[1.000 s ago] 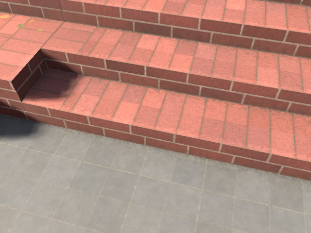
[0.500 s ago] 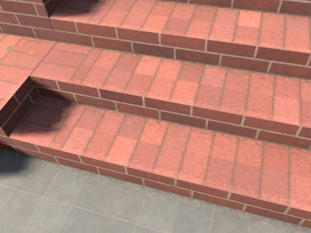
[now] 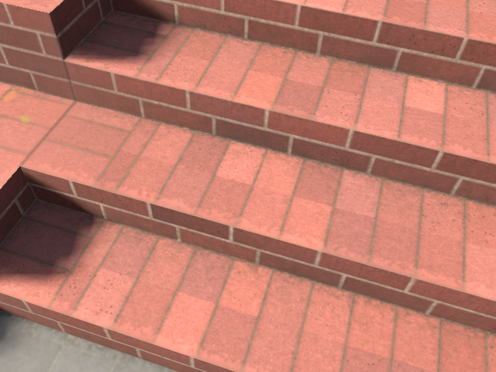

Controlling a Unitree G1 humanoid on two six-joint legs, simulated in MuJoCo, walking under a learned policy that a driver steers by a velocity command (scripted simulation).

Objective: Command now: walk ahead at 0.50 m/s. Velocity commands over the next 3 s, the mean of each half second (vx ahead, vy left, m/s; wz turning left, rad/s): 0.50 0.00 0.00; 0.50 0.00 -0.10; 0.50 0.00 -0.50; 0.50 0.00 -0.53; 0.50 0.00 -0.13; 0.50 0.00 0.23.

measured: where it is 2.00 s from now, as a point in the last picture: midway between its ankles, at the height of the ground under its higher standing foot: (305, 121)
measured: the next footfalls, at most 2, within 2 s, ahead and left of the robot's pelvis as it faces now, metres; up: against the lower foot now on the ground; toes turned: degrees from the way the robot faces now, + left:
right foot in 0.38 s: +0.29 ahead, -0.10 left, +0.00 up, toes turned -4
left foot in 0.86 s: +0.58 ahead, +0.06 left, +0.15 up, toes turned +6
